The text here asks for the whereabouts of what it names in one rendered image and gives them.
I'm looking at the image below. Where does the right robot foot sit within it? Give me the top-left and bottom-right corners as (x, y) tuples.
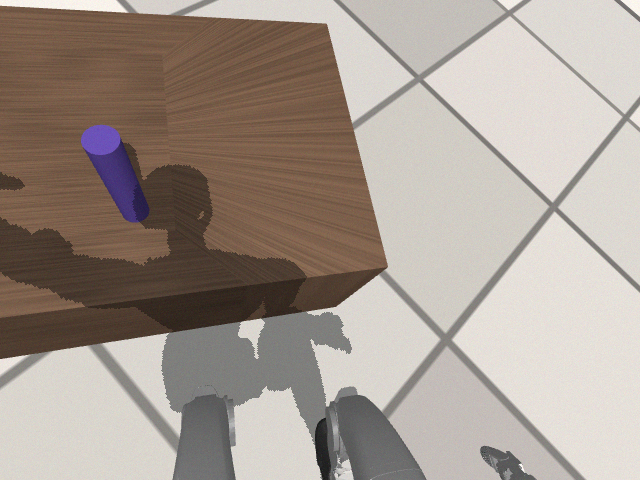
(315, 418), (331, 480)

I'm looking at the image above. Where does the can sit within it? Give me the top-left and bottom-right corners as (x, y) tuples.
(81, 125), (150, 223)

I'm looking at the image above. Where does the right robot hand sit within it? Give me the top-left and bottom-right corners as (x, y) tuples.
(480, 446), (537, 480)

